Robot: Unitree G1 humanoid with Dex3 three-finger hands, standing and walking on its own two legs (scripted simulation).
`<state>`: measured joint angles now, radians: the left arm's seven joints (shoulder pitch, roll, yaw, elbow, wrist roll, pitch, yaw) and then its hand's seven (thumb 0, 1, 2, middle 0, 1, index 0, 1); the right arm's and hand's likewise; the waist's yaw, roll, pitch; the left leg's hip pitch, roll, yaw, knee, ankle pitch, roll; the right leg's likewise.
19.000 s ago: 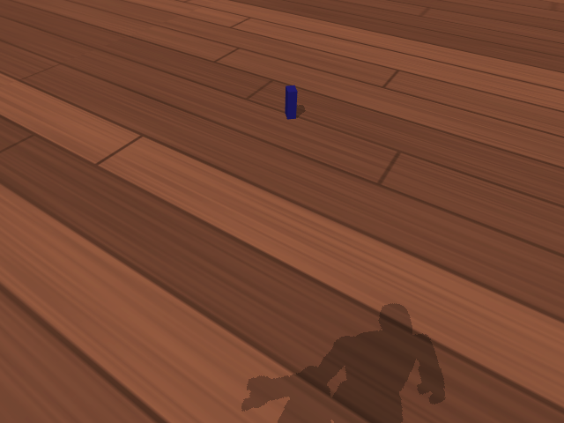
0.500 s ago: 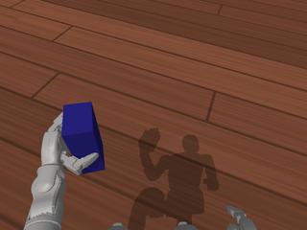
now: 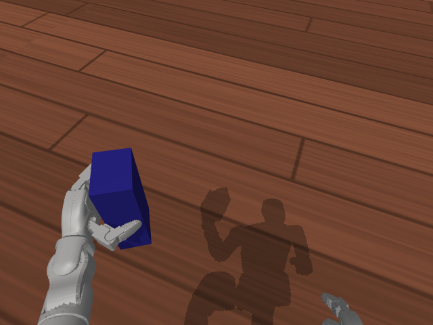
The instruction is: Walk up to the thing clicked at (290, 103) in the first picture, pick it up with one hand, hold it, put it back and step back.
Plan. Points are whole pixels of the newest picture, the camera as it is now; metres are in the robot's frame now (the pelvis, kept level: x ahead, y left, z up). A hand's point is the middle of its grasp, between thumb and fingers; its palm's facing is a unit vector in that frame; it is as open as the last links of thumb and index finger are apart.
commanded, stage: hold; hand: left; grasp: from the side
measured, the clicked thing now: (125, 203) +0.34 +0.16 +0.04
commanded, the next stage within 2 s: none
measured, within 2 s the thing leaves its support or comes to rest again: neither
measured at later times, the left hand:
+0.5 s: hand (113, 208) +0.33 +0.17 +0.06, palm faces +0.06 -1.00 +0.00, open 12.1 cm
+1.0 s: hand (110, 207) +0.33 +0.18 +0.06, palm faces +0.07 -1.00 +0.00, open 12.1 cm
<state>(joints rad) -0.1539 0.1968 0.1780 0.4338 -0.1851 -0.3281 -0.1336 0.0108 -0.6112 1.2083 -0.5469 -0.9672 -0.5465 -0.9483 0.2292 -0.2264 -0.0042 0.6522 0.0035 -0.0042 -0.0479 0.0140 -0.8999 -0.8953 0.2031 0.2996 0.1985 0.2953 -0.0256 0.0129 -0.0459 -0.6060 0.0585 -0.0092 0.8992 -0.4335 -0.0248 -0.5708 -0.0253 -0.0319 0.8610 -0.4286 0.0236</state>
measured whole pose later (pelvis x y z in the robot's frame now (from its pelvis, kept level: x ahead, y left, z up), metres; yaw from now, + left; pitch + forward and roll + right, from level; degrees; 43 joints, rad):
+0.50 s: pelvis +0.00 +0.00 +0.01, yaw +0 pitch +6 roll -1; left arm -0.13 0.19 0.17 0.42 -0.18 -0.32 -0.12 0.01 -0.61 1.15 -0.55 -0.96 -0.55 -0.95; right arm 0.22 -0.22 0.00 0.65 0.01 -0.01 -0.04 0.01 -0.91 -0.90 0.20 0.30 0.20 0.30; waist -0.02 0.01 -0.03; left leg -0.54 0.05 0.00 0.84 -0.40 -0.02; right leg -0.51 -0.03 -0.03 0.81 -0.40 0.03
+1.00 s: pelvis +0.00 +0.01 +0.01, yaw +0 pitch +6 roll -1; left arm -0.14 0.19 0.16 0.44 -0.17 -0.33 -0.12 0.00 -0.61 1.17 -0.55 -0.96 -0.55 -0.95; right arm 0.22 -0.22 0.00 0.67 0.01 -0.01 -0.04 0.01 -0.90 -0.90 0.20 0.30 0.20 0.30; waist -0.02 0.01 -0.03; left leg -0.53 0.05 0.00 0.83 -0.40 -0.02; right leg -0.49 -0.03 -0.03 0.79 -0.39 0.03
